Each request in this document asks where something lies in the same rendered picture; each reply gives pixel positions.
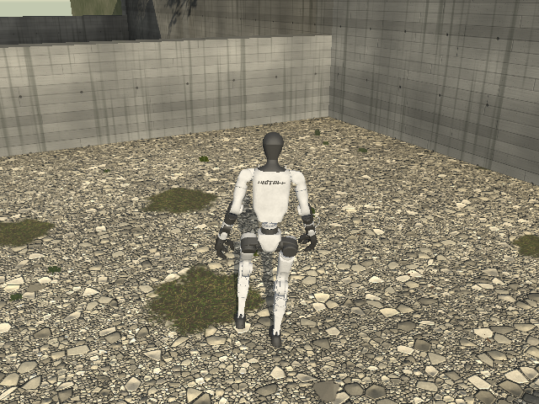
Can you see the right robot hand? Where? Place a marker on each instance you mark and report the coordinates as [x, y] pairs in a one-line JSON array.
[[306, 238]]

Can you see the right robot upper arm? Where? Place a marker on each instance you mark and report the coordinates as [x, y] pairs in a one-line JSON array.
[[301, 192]]

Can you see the robot right foot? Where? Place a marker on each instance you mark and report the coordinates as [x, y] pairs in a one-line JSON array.
[[275, 340]]

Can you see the left robot hand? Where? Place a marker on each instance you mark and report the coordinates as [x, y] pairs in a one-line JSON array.
[[219, 247]]

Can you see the left robot upper arm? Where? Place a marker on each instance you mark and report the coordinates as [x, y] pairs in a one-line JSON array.
[[240, 190]]

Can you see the robot left forearm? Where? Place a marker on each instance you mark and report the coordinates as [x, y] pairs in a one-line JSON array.
[[227, 224]]

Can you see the robot head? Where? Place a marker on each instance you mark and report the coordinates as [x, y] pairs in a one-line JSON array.
[[272, 144]]

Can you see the robot right forearm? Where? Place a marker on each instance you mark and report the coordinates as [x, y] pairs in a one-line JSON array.
[[309, 223]]

